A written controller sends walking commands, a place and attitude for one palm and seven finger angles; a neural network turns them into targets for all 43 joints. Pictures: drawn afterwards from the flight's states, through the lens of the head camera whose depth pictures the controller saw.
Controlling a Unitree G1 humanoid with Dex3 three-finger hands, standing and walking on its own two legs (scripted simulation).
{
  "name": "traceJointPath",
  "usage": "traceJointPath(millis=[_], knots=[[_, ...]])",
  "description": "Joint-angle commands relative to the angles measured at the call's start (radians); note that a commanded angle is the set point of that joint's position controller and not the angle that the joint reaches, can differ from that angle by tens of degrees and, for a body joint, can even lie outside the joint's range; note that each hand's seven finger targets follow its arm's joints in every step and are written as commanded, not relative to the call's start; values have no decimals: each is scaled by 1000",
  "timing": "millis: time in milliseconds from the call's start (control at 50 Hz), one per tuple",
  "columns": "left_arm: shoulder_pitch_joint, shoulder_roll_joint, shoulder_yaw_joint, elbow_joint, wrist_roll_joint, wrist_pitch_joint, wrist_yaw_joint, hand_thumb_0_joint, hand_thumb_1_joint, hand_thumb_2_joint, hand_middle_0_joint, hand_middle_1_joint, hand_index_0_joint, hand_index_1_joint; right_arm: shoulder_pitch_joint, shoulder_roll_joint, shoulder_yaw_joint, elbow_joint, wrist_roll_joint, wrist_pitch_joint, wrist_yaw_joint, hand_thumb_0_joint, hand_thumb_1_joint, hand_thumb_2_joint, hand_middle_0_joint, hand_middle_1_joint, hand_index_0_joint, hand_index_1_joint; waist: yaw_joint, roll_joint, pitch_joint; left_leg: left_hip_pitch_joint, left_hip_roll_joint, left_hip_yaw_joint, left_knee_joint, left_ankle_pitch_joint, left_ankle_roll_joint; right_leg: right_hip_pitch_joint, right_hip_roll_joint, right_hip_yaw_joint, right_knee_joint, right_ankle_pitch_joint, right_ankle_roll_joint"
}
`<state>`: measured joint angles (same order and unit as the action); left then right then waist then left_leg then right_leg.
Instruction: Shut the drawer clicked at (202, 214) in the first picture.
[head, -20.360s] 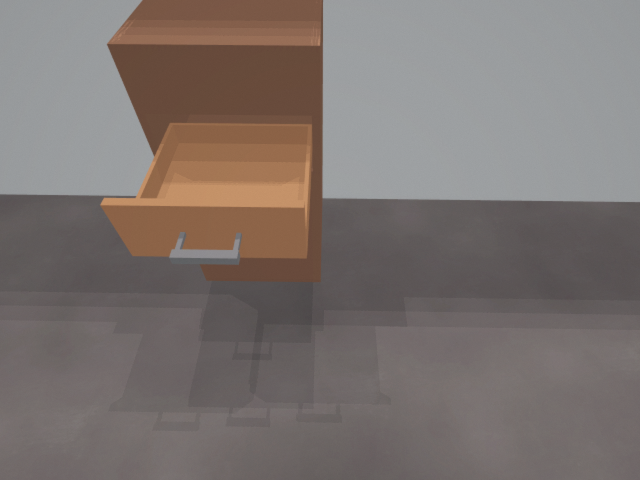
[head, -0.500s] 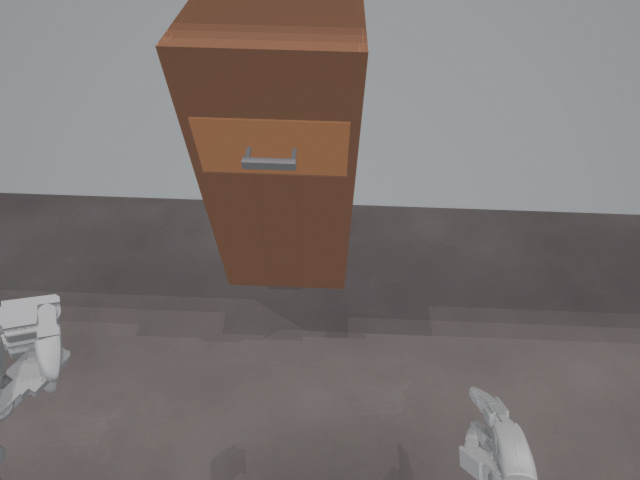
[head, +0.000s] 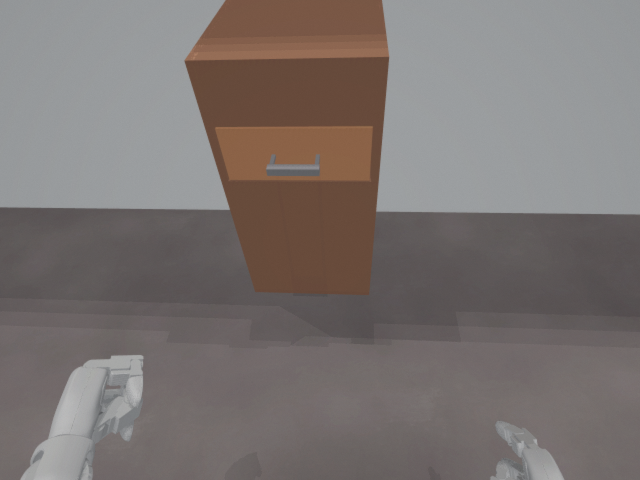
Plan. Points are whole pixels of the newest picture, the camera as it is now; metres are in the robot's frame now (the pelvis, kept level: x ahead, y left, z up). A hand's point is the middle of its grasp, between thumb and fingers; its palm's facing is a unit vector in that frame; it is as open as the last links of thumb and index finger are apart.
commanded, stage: let the arm hang, fingers relaxed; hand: left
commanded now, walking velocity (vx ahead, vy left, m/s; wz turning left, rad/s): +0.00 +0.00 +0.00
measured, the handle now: (294, 164) +0.85 +0.13 -0.12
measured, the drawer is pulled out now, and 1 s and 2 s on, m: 0.00 0.00 0.00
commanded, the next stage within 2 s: look to check the result in 0.98 s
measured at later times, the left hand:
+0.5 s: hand out of the picture -0.06 +0.21 -0.16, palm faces +0.00 -0.97 -0.26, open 5.7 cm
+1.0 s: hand out of the picture +0.04 +0.18 -0.16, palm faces -0.01 -0.97 -0.22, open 7.3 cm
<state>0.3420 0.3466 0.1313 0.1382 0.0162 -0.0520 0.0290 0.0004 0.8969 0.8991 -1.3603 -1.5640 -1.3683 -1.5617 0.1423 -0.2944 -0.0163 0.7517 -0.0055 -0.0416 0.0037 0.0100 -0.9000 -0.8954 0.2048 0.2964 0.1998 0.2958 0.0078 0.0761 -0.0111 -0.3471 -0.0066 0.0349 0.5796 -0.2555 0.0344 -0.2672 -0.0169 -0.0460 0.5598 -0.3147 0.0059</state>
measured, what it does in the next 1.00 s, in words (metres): stands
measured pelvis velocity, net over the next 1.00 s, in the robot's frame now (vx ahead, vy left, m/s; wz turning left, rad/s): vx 0.00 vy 0.00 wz -0.02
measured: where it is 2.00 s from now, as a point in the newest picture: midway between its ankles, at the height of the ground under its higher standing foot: outside the picture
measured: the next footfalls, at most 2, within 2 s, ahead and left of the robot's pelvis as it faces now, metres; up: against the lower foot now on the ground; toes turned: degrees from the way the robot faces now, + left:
none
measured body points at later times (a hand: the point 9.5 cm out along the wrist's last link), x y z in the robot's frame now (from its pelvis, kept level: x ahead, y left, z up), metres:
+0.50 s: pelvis -0.02 +0.01 +0.01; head +0.01 +0.00 +0.46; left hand -0.06 +0.26 -0.14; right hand -0.03 -0.23 -0.15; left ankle +0.03 +0.10 -0.73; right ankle -0.01 -0.12 -0.73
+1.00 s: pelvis +0.00 +0.00 +0.01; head +0.01 -0.01 +0.46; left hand +0.04 +0.23 -0.14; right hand +0.01 -0.25 -0.15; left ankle +0.03 +0.10 -0.73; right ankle -0.01 -0.12 -0.73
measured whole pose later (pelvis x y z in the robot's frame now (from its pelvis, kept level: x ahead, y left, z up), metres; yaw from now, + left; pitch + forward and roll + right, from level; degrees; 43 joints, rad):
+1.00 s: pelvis +0.00 +0.00 +0.01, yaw -1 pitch -1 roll +0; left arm 0.18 0.19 0.01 1.12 0.01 -0.01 0.02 0.00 0.91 0.90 -0.20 -0.30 -0.21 -0.30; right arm 0.21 -0.20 -0.02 1.13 -0.02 0.00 -0.03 0.00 -0.90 -0.90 0.20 0.30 0.20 0.30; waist -0.02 0.02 0.05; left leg -0.21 0.00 0.05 0.40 -0.16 0.03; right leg -0.15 -0.01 -0.03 0.40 -0.23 0.00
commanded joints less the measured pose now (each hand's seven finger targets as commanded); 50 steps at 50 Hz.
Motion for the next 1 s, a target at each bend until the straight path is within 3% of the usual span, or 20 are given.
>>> traceJointPath(millis=[0, 60, 100, 140, 180, 240, 340, 460, 640, 980], knots=[[-46, 60, -52, 311, 17, 40, -20, 0, 900, 900, -1120, -1297, -1120, -1297, 4, -128, -39, -43, -19, 10, -3, 0, -900, -900, 200, 300, 200, 300, -12, -263, -39, 70, 98, -128, -69, 198, 30, -3, -93, 98, -92, 185, -61], [-81, 39, -79, 510, 9, 55, -10, 0, 900, 900, -1000, -1167, -1000, -1167, 7, -88, -18, 32, -23, 32, -5, 0, -900, -900, 200, 300, 200, 300, -4, -65, 4, 55, 102, -138, -157, 170, 23, 35, -72, 96, -114, 97, -49], [-78, 28, -90, 622, 5, 55, -10, 0, 900, 900, -920, -1080, -920, -1080, 16, -71, -11, 82, -21, 38, -10, 0, -900, -900, 200, 300, 200, 300, -5, 3, 17, 59, 101, -139, -199, 81, 17, 45, -67, 103, -153, 38, -49], [-64, 19, -96, 708, 3, 52, -11, 0, 900, 900, -840, -993, -840, -993, 35, -58, -10, 125, -17, 42, -15, 0, -900, -900, 200, 300, 200, 300, -5, 20, 23, 71, 100, -135, -217, 17, 13, 45, -69, 103, -188, 15, -51], [-49, 9, -98, 781, -2, 47, -10, 0, 900, 900, -760, -907, -760, -907, 66, -39, -11, 168, -16, 45, -21, 0, -900, -900, 200, 300, 200, 300, -7, 79, 18, 82, 99, -130, -231, -24, 10, 58, -69, 105, -213, 15, -57], [-41, 8, -93, 847, -1, 40, -11, 0, 900, 900, -640, -777, -640, -777, 104, -43, -22, 211, -13, 43, -27, 0, -900, -900, 200, 300, 200, 300, -11, 32, -3, 119, 109, -132, -231, -15, 15, 64, -73, 95, -232, 40, -64], [-33, -2, -104, 929, -4, 39, -8, 0, 900, 900, -440, -560, -440, -560, 156, -36, -25, 279, -9, 44, -33, 0, -900, -900, 200, 300, 200, 300, -15, -45, 43, 130, 117, -138, -252, -21, 18, 39, -75, 83, -245, 21, -64], [-21, -13, -106, 973, -4, 40, -3, 0, 900, 900, -200, -300, -200, -300, 177, -28, -28, 323, -10, 42, -35, 0, -900, -900, 200, 300, 200, 300, -13, -65, 71, 126, 118, -140, -275, -47, 21, 22, -73, 82, -240, -3, -64], [-47, -21, -100, 980, 0, 40, 1, 0, 900, 900, -200, -300, -200, -300, 161, -13, -29, 344, -13, 38, -34, 0, -900, -900, 200, 300, 200, 300, -12, -66, 101, 119, 116, -134, -291, -39, 18, 12, -75, 86, -240, 2, -57], [-122, -3, -91, 958, -3, 27, -1, 0, 900, 900, -200, -300, -200, -300, 106, -34, -26, 346, -12, 25, -36, 0, -900, -900, 200, 300, 200, 300, -16, -57, 44, 197, 119, -105, -262, 166, 7, 68, -86, 97, -256, 142, -52]])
